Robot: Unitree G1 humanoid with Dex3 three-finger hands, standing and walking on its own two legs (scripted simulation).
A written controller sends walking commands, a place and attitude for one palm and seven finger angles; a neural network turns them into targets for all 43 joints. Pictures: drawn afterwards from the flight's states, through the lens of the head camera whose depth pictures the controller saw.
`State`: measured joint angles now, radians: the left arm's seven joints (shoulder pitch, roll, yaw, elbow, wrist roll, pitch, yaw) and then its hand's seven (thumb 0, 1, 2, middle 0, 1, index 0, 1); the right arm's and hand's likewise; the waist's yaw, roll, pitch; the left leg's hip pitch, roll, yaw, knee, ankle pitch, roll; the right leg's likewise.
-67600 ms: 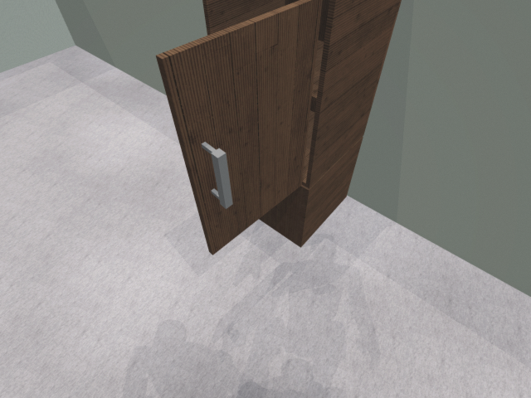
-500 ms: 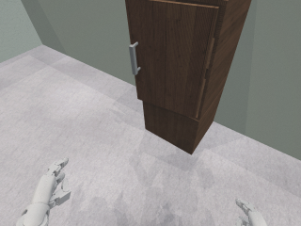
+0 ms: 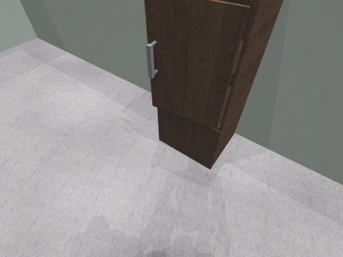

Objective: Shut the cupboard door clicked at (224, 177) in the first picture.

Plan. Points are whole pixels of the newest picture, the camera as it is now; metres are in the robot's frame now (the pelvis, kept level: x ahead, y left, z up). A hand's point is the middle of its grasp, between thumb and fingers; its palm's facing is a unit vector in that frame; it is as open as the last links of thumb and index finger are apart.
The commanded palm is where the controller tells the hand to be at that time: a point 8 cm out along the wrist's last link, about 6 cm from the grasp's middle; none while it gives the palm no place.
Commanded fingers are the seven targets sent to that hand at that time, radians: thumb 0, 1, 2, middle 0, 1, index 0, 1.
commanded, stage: let the arm hang, fingers relaxed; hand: left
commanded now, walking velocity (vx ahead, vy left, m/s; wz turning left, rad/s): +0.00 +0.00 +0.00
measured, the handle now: (152, 60) +0.92 +0.14 -0.03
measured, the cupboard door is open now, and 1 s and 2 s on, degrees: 8 8 8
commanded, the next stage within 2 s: look to check the result in 0.46 s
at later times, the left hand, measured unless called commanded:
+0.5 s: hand out of the picture -0.02 +0.15 -0.18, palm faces +0.03 -0.99 -0.14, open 7.4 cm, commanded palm none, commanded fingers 0.00 0.90 0.90 -0.20 -0.30 -0.20 -0.30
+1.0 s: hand out of the picture +0.01 +0.18 -0.17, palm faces +0.01 -0.98 -0.20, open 7.4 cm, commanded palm none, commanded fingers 0.00 0.90 0.90 -0.20 -0.30 -0.20 -0.30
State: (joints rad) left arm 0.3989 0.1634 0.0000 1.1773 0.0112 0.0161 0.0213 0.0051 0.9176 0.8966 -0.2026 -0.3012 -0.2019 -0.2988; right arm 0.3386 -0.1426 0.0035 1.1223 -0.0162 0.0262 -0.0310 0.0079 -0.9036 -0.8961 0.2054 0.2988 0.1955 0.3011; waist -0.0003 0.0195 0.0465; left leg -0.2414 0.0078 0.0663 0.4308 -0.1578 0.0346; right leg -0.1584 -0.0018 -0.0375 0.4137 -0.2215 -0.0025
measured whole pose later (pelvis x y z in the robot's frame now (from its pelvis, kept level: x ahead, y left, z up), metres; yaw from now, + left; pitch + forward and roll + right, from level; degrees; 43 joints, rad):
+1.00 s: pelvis +0.01 +0.00 +0.00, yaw +0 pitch -2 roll +0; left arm 0.28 0.18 0.01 1.14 0.01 -0.01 0.02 0.00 0.90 0.90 -0.20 -0.30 -0.20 -0.30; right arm 0.25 -0.18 -0.01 1.12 -0.02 0.01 -0.03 0.00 -0.90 -0.90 0.20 0.30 0.19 0.30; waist -0.01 0.00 0.05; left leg -0.21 0.01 0.07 0.41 -0.16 0.03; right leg -0.14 0.00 -0.03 0.40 -0.23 0.00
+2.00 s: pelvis +0.02 -0.05 -0.01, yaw +27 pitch +2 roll +1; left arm 0.17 0.21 0.05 0.89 0.02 0.02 0.03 0.00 0.90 0.90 -0.20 -0.30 -0.20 -0.30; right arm 0.20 -0.28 -0.11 0.92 -0.03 0.08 0.01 0.01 -0.90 -0.90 0.20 0.30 0.19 0.30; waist -0.04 0.06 0.08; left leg -0.57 -0.08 -0.09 1.06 -0.41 -0.04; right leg -0.23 -0.02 -0.03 0.54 -0.34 -0.01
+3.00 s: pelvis +0.15 +0.08 -0.02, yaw +68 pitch +0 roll +1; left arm 0.43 0.13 0.04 1.01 0.03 -0.06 0.01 0.01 0.90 0.90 -0.21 -0.30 -0.21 -0.30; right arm 0.07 -0.20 -0.05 0.89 -0.03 0.02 0.06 0.01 -0.91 -0.90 0.20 0.30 0.19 0.30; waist 0.03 -0.02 0.14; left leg -0.49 0.01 0.16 0.70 -0.29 0.06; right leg 0.02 -0.17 -0.38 0.52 -0.48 0.06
